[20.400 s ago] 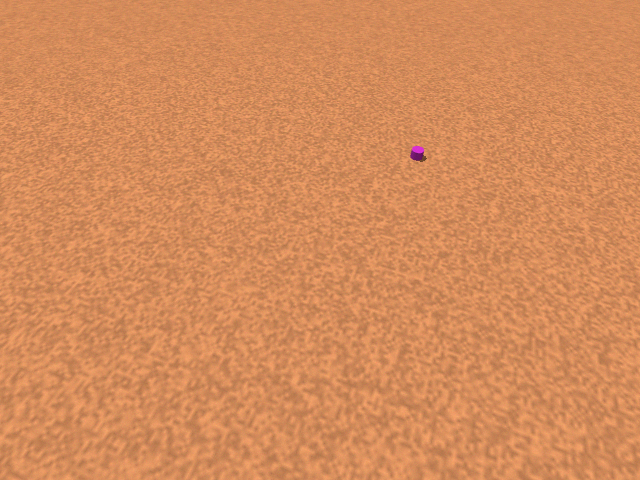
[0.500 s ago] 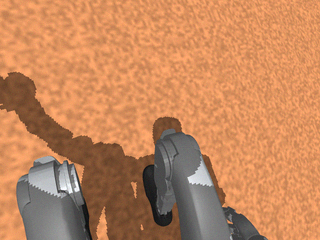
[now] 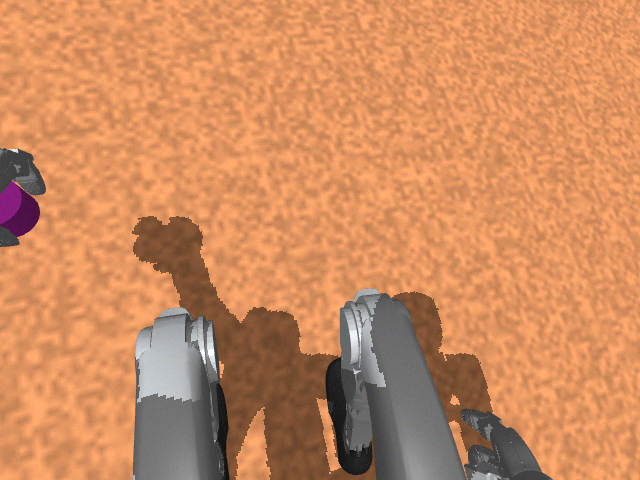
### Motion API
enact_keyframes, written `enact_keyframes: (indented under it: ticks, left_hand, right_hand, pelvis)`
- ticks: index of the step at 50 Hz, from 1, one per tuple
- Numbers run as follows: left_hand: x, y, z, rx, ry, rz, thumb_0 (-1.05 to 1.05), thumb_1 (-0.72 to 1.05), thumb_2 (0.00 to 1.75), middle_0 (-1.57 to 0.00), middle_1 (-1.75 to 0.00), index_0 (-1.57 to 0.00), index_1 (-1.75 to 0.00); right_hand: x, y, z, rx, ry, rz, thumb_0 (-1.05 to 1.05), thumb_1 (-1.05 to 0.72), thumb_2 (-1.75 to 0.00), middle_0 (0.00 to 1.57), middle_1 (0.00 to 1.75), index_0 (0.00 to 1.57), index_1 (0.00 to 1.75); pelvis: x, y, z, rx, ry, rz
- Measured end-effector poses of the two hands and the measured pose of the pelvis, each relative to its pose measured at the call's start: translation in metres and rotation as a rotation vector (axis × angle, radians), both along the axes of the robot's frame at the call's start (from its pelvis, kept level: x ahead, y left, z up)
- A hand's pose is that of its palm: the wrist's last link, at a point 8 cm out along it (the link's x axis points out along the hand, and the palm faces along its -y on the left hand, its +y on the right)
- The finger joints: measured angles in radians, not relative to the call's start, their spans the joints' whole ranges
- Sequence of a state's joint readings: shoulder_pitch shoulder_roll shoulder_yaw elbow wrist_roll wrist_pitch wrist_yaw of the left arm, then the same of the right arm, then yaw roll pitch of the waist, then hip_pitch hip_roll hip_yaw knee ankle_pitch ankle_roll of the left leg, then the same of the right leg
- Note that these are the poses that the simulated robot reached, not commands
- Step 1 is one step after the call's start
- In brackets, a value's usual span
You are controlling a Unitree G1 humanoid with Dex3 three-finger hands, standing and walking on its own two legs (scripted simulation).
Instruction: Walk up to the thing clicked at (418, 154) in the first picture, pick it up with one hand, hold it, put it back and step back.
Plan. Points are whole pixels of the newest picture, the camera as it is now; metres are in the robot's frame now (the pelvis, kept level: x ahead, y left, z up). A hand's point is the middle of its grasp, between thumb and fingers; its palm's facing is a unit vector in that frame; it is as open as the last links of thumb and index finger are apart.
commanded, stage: lift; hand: left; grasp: from above
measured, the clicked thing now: (1, 208) +0.45 +0.35 -0.12
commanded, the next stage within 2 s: hold in 1.14 s
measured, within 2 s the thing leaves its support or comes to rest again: neither
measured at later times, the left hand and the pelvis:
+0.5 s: hand out of the picture +0.35 +0.29 +0.12, palm faces -0.43 -0.13 -0.89, open 8.2 cm; pelvis +0.01 -0.01 +0.19, yaw +4 degrees
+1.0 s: hand out of the picture +0.36 +0.26 +0.23, palm faces -0.43 -0.12 -0.89, open 8.2 cm; pelvis +0.05 +0.00 +0.31, yaw +5 degrees
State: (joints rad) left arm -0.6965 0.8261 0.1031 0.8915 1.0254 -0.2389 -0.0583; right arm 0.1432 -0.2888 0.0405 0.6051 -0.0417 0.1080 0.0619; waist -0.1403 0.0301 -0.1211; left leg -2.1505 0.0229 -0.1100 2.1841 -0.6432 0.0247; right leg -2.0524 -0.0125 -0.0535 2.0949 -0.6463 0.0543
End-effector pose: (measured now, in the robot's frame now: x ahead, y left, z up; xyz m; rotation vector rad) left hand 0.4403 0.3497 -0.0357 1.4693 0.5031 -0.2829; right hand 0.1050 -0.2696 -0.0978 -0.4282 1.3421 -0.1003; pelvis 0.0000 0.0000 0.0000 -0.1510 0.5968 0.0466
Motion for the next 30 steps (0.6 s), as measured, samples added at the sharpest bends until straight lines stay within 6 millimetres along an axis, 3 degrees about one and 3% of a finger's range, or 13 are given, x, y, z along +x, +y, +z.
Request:
enact_keyframes:
  ticks: [12,23,30]
  left_hand:
    - [-0.037,-0.025,0.098,-0.022,-0.067,-0.014,-0.01,0.26,0.32,-0.6,-0.82,-0.76,-0.66]
    - [-0.075,-0.05,0.2,-0.027,-0.059,0.026,-0.01,0.27,0.33,-0.58,-0.83,-0.75,-0.67]
    - [-0.09,-0.061,0.247,-0.027,-0.037,0.039,0.0,0.28,0.32,-0.56,-0.84,-0.74,-0.68]
  right_hand:
    - [0.036,0.011,0.063,0.058,-0.144,-0.007,0.0,-0.9,-0.9,0.2,0.3,0.21,0.3]
    - [0.037,0.014,0.158,0.081,-0.229,-0.061,0.0,-0.89,-0.9,0.2,0.3,0.21,0.3]
    - [0.038,0.011,0.213,0.074,-0.287,-0.077,0.0,-0.9,-0.9,0.2,0.3,0.21,0.3]
  pelvis:
    - [0.002,-0.004,0.073,0.035,-0.054,0.018]
    - [0.009,-0.005,0.17,0.071,-0.164,0.03]
    - [0.019,-0.007,0.221,0.092,-0.243,0.039]
